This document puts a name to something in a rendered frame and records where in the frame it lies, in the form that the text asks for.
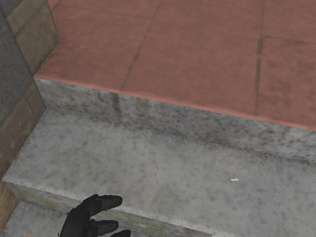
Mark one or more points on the stairs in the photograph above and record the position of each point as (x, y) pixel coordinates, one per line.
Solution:
(181, 171)

